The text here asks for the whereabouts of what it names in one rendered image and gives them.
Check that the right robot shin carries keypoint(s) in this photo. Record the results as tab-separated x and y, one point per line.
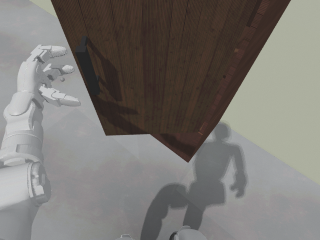
184	227

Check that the right robot thigh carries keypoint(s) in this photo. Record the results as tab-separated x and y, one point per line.
189	234

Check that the robot left forearm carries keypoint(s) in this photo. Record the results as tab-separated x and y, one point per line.
24	134

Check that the handle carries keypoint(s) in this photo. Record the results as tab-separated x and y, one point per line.
86	65

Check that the cupboard door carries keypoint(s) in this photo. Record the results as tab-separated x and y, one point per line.
159	62

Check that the left robot hand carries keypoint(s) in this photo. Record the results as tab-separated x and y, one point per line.
31	77

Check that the left robot upper arm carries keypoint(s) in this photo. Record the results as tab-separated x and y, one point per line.
23	189

